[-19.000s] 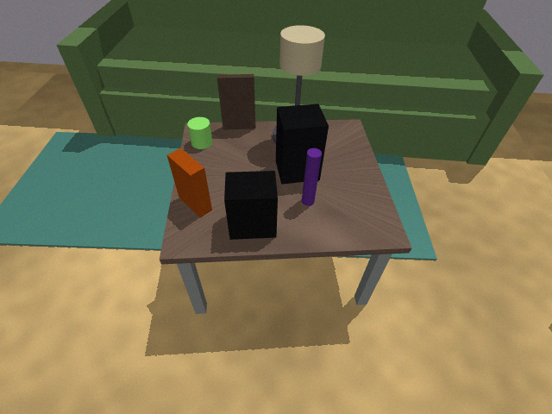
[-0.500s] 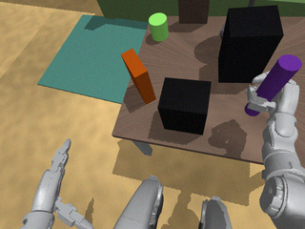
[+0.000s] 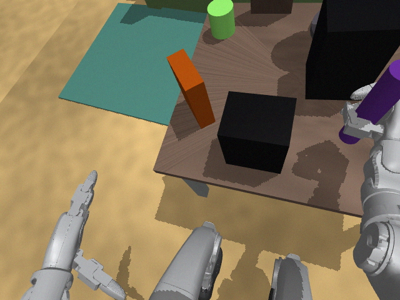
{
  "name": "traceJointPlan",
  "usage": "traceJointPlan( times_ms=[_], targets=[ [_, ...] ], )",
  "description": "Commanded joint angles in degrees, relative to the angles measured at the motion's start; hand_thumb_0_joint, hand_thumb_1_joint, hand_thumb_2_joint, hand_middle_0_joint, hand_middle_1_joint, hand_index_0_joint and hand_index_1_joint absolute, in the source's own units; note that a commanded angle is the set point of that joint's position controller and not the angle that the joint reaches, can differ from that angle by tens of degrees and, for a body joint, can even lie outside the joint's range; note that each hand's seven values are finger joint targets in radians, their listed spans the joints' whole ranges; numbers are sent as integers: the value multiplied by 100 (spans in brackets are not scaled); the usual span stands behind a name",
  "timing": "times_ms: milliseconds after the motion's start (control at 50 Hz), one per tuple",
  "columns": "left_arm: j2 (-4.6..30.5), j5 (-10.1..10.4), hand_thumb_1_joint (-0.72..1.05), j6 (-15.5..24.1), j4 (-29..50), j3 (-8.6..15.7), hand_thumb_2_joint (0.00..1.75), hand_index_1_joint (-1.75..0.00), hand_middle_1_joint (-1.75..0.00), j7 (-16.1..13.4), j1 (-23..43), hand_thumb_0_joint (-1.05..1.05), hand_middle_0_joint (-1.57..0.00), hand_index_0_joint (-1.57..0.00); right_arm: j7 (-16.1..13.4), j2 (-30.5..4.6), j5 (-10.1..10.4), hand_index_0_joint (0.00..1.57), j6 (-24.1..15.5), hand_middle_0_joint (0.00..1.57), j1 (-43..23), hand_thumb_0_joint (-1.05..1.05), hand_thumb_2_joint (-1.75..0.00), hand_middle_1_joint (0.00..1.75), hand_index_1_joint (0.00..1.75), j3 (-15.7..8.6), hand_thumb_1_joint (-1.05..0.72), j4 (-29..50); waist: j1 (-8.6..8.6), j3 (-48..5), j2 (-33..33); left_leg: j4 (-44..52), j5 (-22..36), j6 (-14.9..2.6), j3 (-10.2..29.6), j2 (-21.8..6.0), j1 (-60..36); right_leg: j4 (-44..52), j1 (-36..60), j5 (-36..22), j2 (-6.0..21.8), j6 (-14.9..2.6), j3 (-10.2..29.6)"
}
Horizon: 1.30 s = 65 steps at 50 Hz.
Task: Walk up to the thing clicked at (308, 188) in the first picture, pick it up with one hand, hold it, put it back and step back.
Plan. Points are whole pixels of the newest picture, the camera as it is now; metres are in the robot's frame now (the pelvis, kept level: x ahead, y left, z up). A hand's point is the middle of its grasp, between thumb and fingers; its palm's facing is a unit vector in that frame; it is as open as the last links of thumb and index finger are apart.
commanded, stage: lower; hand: right
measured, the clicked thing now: (371, 109) +0.51 -0.18 -0.01
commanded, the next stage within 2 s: loosen in 0.70 s
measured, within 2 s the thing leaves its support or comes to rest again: rests again in 0.44 s
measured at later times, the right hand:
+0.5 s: hand (346, 126) +0.52 -0.16 -0.10, palm faces +0.10 +1.00 +0.01, open 5.3 cm
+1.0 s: hand (345, 124) +0.53 -0.16 -0.10, palm faces +0.10 +1.00 +0.00, open 5.4 cm
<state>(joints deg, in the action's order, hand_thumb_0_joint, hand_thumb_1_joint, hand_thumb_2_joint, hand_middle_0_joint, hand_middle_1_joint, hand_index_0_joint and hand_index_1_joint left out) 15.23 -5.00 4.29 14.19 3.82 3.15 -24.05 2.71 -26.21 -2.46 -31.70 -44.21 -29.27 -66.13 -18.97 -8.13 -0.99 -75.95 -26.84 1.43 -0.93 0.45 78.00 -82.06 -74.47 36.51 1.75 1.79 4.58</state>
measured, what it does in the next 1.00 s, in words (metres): lowers itself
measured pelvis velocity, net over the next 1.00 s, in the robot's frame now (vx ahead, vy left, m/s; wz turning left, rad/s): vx -0.04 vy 0.00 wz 0.02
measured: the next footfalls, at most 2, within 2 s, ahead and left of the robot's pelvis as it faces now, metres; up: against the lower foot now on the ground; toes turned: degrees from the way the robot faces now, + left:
none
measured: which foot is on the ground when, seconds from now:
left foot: down 0.00-1.00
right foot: down 0.00-1.00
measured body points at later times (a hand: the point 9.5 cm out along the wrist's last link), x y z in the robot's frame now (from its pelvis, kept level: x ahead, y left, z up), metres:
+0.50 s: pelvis -0.02 +0.00 -0.05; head +0.19 -0.08 +0.35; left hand +0.14 +0.26 +0.05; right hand +0.51 -0.22 -0.09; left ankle +0.07 +0.14 -0.59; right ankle +0.01 -0.13 -0.59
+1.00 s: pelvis -0.04 +0.00 -0.07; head +0.17 -0.07 +0.32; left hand +0.14 +0.26 +0.06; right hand +0.52 -0.21 -0.10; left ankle +0.07 +0.14 -0.59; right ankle +0.01 -0.13 -0.59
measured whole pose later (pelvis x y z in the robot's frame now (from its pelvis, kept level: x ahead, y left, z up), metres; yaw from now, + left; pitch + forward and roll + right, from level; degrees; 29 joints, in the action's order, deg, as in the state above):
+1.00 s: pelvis -0.04 +0.00 -0.07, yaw +1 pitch +33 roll +5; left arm 19.2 -4.5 5.6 26.5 7.1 4.2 -25.9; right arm 2.0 -36.5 -6.1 -33.2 -52.8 -30.9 -71.8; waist -25.4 -7.3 -2.3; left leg -88.7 -27.0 1.9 -1.6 0.5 94.5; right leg -96.8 -91.6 38.0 1.1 1.8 6.0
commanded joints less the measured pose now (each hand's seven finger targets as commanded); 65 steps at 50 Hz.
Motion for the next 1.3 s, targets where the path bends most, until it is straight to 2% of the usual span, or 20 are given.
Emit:
traceJointPlan(
  times_ms=[0,40,120,180,240,300,320,380,460,540,560,660,700,780,840,940,1040,1140,1160,1280],
  targets=[
    [801,26,-54,262,980,591,4,-4,-5,-142,-437,0,-5,-5,66,-1298,64,139,-556,139,-2553,0,-129,140,140,-57,-67,1179,-30,-3349,1402,604,1936,-297,30,103,-2557,892,1416,-2263,-126,-186,-198],
    [793,39,-54,301,1098,595,5,-4,-4,-140,-311,0,-5,-5,108,-1199,57,139,-558,139,-2486,0,-128,139,139,2,-69,934,-84,-3211,1337,581,1737,-290,99,76,-2502,795,1106,-1976,-132,-198,-217],
    [987,-4,-54,341,1406,736,4,-4,-5,-142,-298,0,-5,-5,70,-1545,-22,138,-676,138,-2632,0,-128,139,139,-173,-68,792,-244,-3348,1433,422,1607,-283,82,93,-2312,601,977,-1861,-117,-202,-194],
    [878,-28,-55,356,1386,593,4,-5,-5,-123,-415,0,-5,-5,51,-1596,-61,137,-752,137,-2807,0,-128,138,138,-126,-69,821,-251,-3260,1669,293,1366,-303,50,113,-1903,538,941,-1731,-104,-191,-169],
    [1093,-50,-55,393,1719,803,5,-5,-5,-131,-391,0,-6,-5,-29,-1942,-106,137,-812,137,-3026,0,-128,138,138,-270,-68,1053,-347,-3664,1815,231,1224,-281,43,111,-1963,464,1030,-1565,-105,-188,-156],
    [996,-69,-55,376,1637,613,5,-5,-5,-110,-557,0,-5,-5,-36,-1938,-126,137,-805,137,-3139,0,-129,139,139,-159,-64,1187,-308,-3770,2128,99,1305,-305,11,141,-1738,381,1170,-1771,-99,-171,-139],
    [988,-53,-55,385,1567,661,5,-5,-5,-112,-563,0,-5,-5,-12,-1854,-124,137,-797,137,-3109,0,-128,138,138,-66,-66,1136,-356,-3720,2221,68,1295,-317,-4,149,-1609,336,1185,-1803,-101,-165,-126],
    [1216,-65,-55,400,1441,886,6,-5,-5,-122,-588,0,-5,-5,-40,-2119,-145,137,-764,137,-3145,0,-129,140,140,-217,-63,1357,-374,-3960,2523,-142,1512,-328,-92,168,-1265,184,1559,-2375,-52,-112,-66],
    [1360,-65,-56,383,1433,1026,6,-5,-5,-99,-379,0,-5,-5,-71,-1858,-166,139,-687,138,-2991,0,-131,142,142,-57,-61,1033,-460,-3691,2526,-294,1330,-355,-195,182,-819,99,1584,-2630,0,-66,43],
    [1425,-50,-56,334,1819,1056,6,-5,-4,-80,-149,0,-5,-5,-126,-1895,-231,142,-660,140,-3072,0,-134,145,145,-30,-59,1107,-457,-3857,2438,-362,1161,-364,-250,206,-794,120,1577,-2517,8,-63,101],
    [1477,-42,-55,320,1811,1156,6,-5,-5,-85,-264,0,-5,-5,-111,-1848,-232,143,-640,141,-3045,0,-136,147,147,-28,-59,881,-584,-3734,2358,-318,1187,-357,-228,196,-847,63,1411,-2317,-15,-96,77],
    [1289,11,-55,312,1958,1011,5,-5,-4,-68,-525,0,-5,-5,-102,-1998,-276,142,-578,141,-3011,0,-136,147,147,-138,-59,744,-630,-3499,2074,-354,1259,-333,-187,175,-1038,-11,785,-1875,-59,-154,-7],
    [1267,33,-55,324,1979,1037,5,-5,-4,-60,-551,0,-6,-5,-67,-1845,-248,143,-544,142,-2875,0,-136,147,147,-75,-64,486,-713,-3214,2036,-336,1127,-329,-151,155,-990,-8,551,-1555,-74,-172,-57],
    [1310,38,-55,373,2035,1132,4,-5,-4,-66,-556,0,-6,-5,-100,-2034,-290,144,-525,143,-2980,0,-137,148,148,-112,-67,430,-696,-3112,2046,-387,906,-314,-119,148,-848,-66,328,-1245,-78,-182,-75],
    [1433,60,-51,403,2102,1264,1,-4,-5,-79,-577,0,-6,-8,-126,-2098,-292,134,-502,134,-2937,0,-116,129,129,-168,-51,485,-725,-3141,1804,-356,778,-283,-58,120,-1013,-117,35,-962,-94,-217,-97],
    [1399,81,-52,406,2307,1167,2,-4,-6,-67,-541,0,-6,-7,-87,-2145,-309,124,-454,125,-3005,0,-83,105,105,-168,-34,421,-730,-3250,1736,-433,825,-287,-95,133,-1076,-126,-65,-1009,-97,-227,-83],
    [1408,109,-51,385,2264,1209,1,-4,-6,-84,-613,0,-6,-8,-62,-2256,-351,113,-361,114,-3094,0,-56,83,83,-102,-9,410,-679,-3090,1934,-366,292,-293,-61,122,-866,-25,-160,-419,-110,-216,-105],
    [1500,119,-54,411,2300,1306,4,-5,-6,-113,-660,0,-6,-7,-21,-2220,-298,93,-292,93,-3106,0,-36,62,62,-112,17,616,-722,-3332,2023,-489,606,-299,-121,139,-824,-122,115,-832,-93,-193,-94],
    [1499,109,-55,414,2249,1295,4,-5,-5,-111,-630,0,-6,-6,-40,-2411,-320,88,-286,88,-3130,0,-33,58,58,-178,20,697,-594,-3416,2135,-519,669,-311,-132,147,-835,-131,149,-922,-101,-189,-100],
    [1486,122,-56,433,2221,1316,6,-6,-5,-113,-699,0,-6,-5,6,-2246,-247,59,-244,60,-3003,0,-14,34,34,-113,34,1051,-549,-3710,2376,-612,1120,-337,-198,170,-850,-178,652,-1695,-63,-144,-77]
  ],
)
